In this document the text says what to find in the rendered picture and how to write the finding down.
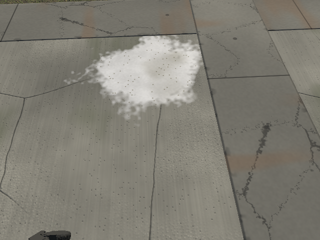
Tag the robot left hand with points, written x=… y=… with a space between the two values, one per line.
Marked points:
x=52 y=235

